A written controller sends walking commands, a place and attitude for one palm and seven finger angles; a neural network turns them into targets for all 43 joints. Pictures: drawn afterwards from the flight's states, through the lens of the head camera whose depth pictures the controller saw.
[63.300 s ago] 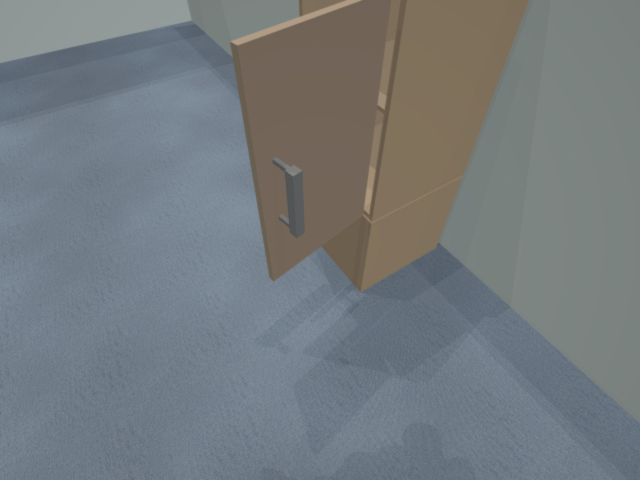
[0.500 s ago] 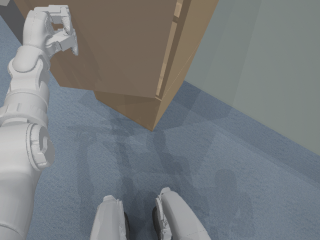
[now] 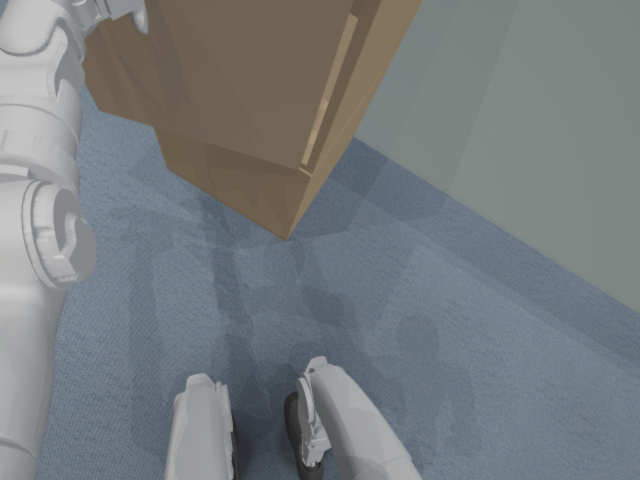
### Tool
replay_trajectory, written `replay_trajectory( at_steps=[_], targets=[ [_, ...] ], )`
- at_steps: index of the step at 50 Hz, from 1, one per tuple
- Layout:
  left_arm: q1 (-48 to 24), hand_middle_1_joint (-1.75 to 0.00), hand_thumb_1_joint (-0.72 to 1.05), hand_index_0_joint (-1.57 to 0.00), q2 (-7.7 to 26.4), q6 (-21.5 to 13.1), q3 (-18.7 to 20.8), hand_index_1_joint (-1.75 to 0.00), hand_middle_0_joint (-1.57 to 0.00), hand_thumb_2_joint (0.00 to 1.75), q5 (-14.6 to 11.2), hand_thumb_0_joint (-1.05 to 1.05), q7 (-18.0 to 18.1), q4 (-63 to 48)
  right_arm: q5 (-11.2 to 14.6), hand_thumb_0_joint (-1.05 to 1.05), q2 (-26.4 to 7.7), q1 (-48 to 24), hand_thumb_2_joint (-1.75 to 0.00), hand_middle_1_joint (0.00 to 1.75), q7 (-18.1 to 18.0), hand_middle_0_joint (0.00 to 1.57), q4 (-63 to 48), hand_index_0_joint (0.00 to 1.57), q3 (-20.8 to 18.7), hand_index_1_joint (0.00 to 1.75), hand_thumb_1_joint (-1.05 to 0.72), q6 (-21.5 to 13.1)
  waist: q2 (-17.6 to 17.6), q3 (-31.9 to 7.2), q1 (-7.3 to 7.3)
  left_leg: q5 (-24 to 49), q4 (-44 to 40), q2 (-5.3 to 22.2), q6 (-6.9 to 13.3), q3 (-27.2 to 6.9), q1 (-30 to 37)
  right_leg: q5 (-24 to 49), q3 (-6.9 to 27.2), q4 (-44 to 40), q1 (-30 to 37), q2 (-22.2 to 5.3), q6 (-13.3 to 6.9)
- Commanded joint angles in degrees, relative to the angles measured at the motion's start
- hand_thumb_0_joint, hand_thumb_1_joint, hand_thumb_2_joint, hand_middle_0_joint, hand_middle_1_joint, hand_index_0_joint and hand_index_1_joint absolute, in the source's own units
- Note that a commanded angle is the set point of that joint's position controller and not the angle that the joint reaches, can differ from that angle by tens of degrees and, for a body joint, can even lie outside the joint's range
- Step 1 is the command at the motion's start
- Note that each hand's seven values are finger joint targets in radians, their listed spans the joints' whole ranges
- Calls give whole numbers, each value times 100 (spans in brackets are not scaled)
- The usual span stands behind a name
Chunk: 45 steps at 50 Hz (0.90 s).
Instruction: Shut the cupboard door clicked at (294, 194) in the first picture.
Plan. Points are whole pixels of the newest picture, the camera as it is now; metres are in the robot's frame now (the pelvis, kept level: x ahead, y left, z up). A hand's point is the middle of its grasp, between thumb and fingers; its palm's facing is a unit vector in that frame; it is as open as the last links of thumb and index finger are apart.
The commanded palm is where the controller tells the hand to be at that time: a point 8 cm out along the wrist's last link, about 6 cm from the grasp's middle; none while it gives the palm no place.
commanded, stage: pull the fist back off the door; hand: left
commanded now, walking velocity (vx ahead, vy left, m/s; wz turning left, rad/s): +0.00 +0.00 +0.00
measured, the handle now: out of the picture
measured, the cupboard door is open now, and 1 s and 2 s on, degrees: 17 15 15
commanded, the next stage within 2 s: draw the hand back to the body in 0.82 s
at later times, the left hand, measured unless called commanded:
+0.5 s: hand (167, 11) +0.58 +0.08 +0.11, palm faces +0.16 -0.99 -0.03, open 3.1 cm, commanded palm +0.53 +0.12 +0.10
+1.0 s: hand (173, 56) +0.53 +0.08 +0.11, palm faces +0.15 -0.99 -0.04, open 3.1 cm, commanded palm +0.47 +0.13 +0.12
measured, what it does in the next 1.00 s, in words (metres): stands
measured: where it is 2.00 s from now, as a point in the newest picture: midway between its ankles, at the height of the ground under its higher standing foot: (267, 461)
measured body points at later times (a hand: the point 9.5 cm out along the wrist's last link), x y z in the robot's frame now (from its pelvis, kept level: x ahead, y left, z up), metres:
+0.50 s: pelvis +0.03 -0.01 +0.05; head +0.18 -0.01 +0.47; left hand +0.57 +0.13 +0.11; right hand -0.03 -0.25 -0.07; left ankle +0.05 +0.09 -0.59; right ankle +0.04 -0.10 -0.59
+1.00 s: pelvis +0.03 -0.02 +0.05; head +0.15 -0.01 +0.48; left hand +0.51 +0.13 +0.12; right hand +0.10 -0.27 -0.08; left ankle +0.05 +0.09 -0.59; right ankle +0.04 -0.10 -0.59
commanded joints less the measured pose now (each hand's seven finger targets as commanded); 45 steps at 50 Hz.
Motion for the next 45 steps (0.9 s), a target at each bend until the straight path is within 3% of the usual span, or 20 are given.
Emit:
replay_trajectory(
  at_steps=[1, 3, 5, 6, 8, 10, 12, 14, 15, 18, 22, 23, 24, 30, 34, 36, 39, 41, 43, 45],
  targets=[
    [-3080, -150, 90, -130, -4, -267, 790, -150, -130, 90, -68, 0, 2202, -1180, -283, 0, -1089, 1703, -90, 30, 181, 20, -150, 20, -323, 30, -90, -34, 1363, -3293, -355, 1480, -1045, 241, -40, -764, 3715, 928, 418, -1013, 435, -78, 163],
    [-3098, -150, 90, -130, -68, -572, 665, -150, -130, 90, 571, 0, 3093, -1555, -452, 0, -1034, 1733, -90, 30, 411, 20, -127, 20, -379, 30, -90, -9, 1700, -3530, -255, 1647, -1040, 214, -103, -696, 3954, 955, 414, -997, 415, -92, 172],
    [-3116, -150, 90, -130, -164, -890, 330, -150, -130, 90, 1113, 0, 3369, -1736, -502, 0, -1055, 1803, -90, 30, 587, 20, -55, 20, -496, 30, -90, 48, 1712, -3903, -350, 2059, -1008, 231, -152, -738, 4326, 1135, 405, -954, 430, -85, 154],
    [-3083, -150, 90, -130, -222, -1003, 189, -150, -130, 90, 1196, 0, 3353, -1843, -477, 0, -1068, 1813, -90, 30, 639, 20, -43, 20, -542, 30, -90, 90, 1756, -3985, -358, 2088, -1061, 236, -179, -749, 4489, 1170, 408, -1018, 508, -85, 146],
    [-2770, -150, 90, -130, -390, -1038, 59, -150, -130, 90, 1076, 0, 3154, -1662, -399, 0, -1068, 1807, -90, 30, 673, 20, -24, 20, -580, 30, -90, 157, 1518, -3911, -328, 1953, -1206, 174, -150, -625, 4420, 1225, 453, -1229, 958, -59, 133],
    [-2525, -150, 90, -130, -92, -1015, 399, -150, -130, 90, 791, 0, 2928, -1601, -325, 0, -1095, 1827, -90, 30, 620, 20, -49, 20, -553, 30, -90, 208, 1291, -3956, -209, 1938, -1334, 124, -101, -511, 4221, 1354, 508, -1355, 1482, -43, 126],
    [-2129, -150, 90, -130, -126, -1039, 530, -150, -130, 90, 554, 0, 2785, -1635, -270, 0, -1024, 1754, -90, 30, 592, 20, -127, 20, -520, 30, -90, 226, 1135, -3856, -46, 1898, -1432, 71, -74, -335, 3980, 1466, 575, -1497, 1956, -37, 148],
    [-1638, -150, 90, -130, -24, -1134, 738, -150, -130, 90, 456, 0, 2785, -1522, -252, 0, -983, 1736, -90, 30, 566, 20, -166, 20, -492, 30, -90, 256, 689, -3505, 30, 1809, -1512, 51, -25, -186, 3581, 1601, 662, -1625, 2375, -39, 183],
    [-1586, -150, 90, -130, -2, -1272, 804, -150, -130, 90, 441, 0, 2808, -1661, -273, 0, -960, 1750, -90, 30, 564, 20, -184, 20, -476, 30, -90, 248, 727, -3496, 105, 1876, -1550, 35, -25, -166, 3569, 1705, 674, -1602, 2455, -46, 181],
    [-792, -150, 90, -130, -384, -1561, 677, -150, -130, 90, 430, 0, 2861, -1654, -260, 0, -878, 1667, -90, 30, 603, 20, -218, 20, -531, 30, -90, 255, 263, -3204, 199, 1877, -1610, -9, -7, 7, 3295, 2041, 767, -1702, 2900, -63, 208],
    [-194, -150, 90, -130, -855, -1772, 433, -150, -130, 90, 374, 0, 2805, -1753, -225, 0, -844, 1582, -90, 30, 615, 20, -215, 20, -630, 30, -90, 308, 58, -2994, 289, 1982, -1680, -74, -11, 147, 3325, 2447, 828, -1777, 3156, -97, 228],
    [42, -150, 90, -130, -717, -1802, 596, -150, -130, 90, 336, 0, 2798, -1791, -202, 0, -859, 1563, -90, 30, 593, 20, -241, 20, -657, 30, -90, 338, -94, -3023, 393, 1990, -1695, -93, -7, 184, 3263, 2562, 874, -1788, 3345, -105, 234],
    [153, -150, 90, -130, -992, -1808, 377, -150, -130, 90, 291, 0, 2758, -1850, -188, 0, -817, 1478, -90, 30, 596, 20, -274, 20, -651, 30, -90, 353, -18, -2966, 398, 1962, -1726, -130, -9, 232, 3207, 2657, 907, -1817, 3445, -121, 239],
    [545, -150, 90, -130, -1558, -2230, -30, -150, -130, 90, 151, 0, 2704, -2833, -147, 0, -733, 1208, -90, 30, 547, 20, -334, 20, -768, 30, -90, 435, 195, -3337, 567, 2554, -1740, -167, -49, 270, 3986, 3347, 893, -1725, 3570, -178, 236],
    [649, -150, 90, -130, -1920, -2282, -406, -150, -130, 90, 164, 0, 2730, -2919, -118, 0, -727, 971, -90, 30, 500, 20, -274, 20, -814, 30, -90, 523, 64, -3102, 493, 2406, -1780, -156, -51, 241, 4184, 3110, 858, -1804, 3357, -192, 270],
    [759, -150, 90, -130, -2011, -2325, -471, -150, -130, 90, 135, 0, 2757, -3037, -92, 0, -703, 827, -90, 30, 468, 20, -296, 20, -814, 30, -90, 533, 183, -3218, 573, 2483, -1776, -167, -69, 238, 4368, 3114, 848, -1780, 3319, -212, 257],
    [609, -150, 90, -130, -1815, -2285, -337, -150, -130, 90, 135, 0, 2836, -2719, -89, 0, -708, 657, -90, 30, 394, 20, -268, 20, -764, 30, -90, 572, -208, -2776, 489, 2004, -1781, -208, -27, 265, 3848, 2846, 940, -1876, 3402, -239, 308],
    [339, -150, 90, -130, -1600, -2358, -231, -150, -130, 90, 212, 0, 2882, -2715, -94, 0, -701, 579, -90, 30, 346, 20, -253, 20, -745, 30, -90, 566, -58, -2905, 488, 1975, -1736, -211, -31, 245, 3852, 2817, 967, -1794, 3336, -266, 306],
    [197, -150, 90, -130, -1713, -2380, -345, -150, -130, 90, 229, 0, 2895, -2592, -115, 0, -677, 483, -90, 30, 331, 20, -259, 20, -718, 30, -90, 560, -62, -2883, 432, 1832, -1705, -222, -24, 242, 3787, 2652, 979, -1801, 3266, -268, 322],
    [353, -150, 90, -130, -1667, -2397, -274, -150, -130, 90, 202, 0, 2874, -2476, -123, 0, -690, 465, -90, 30, 325, 20, -305, 20, -706, 30, -90, 550, 54, -3065, 519, 1960, -1721, -223, -39, 231, 3899, 2709, 960, -1733, 3290, -256, 290]
  ],
)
